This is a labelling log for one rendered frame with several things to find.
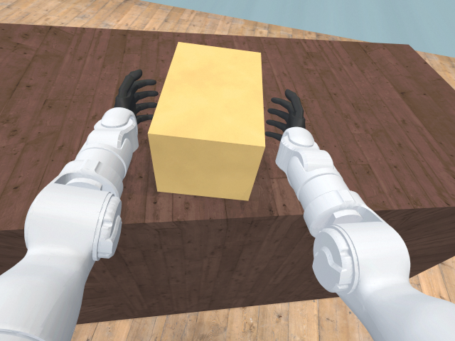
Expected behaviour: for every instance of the pedestal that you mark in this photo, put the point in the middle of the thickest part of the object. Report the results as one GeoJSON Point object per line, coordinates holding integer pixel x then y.
{"type": "Point", "coordinates": [384, 115]}

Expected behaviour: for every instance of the carton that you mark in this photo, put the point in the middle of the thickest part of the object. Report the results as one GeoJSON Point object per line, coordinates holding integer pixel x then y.
{"type": "Point", "coordinates": [207, 133]}

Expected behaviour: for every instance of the right robot hand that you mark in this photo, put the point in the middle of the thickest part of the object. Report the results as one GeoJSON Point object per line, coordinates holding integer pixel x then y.
{"type": "Point", "coordinates": [295, 117]}

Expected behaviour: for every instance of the left robot upper arm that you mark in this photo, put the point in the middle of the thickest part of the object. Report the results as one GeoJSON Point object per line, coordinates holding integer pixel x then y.
{"type": "Point", "coordinates": [71, 228]}

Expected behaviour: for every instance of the robot right forearm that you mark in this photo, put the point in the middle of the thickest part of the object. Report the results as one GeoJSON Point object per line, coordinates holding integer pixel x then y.
{"type": "Point", "coordinates": [319, 187]}

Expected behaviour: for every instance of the left robot hand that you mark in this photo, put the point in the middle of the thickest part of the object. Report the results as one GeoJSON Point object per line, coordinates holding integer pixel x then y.
{"type": "Point", "coordinates": [127, 98]}

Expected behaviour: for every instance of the right robot upper arm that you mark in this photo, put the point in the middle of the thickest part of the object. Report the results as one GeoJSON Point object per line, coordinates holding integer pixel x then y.
{"type": "Point", "coordinates": [367, 265]}

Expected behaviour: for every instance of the robot left forearm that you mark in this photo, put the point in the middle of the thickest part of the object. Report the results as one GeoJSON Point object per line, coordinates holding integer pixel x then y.
{"type": "Point", "coordinates": [103, 161]}

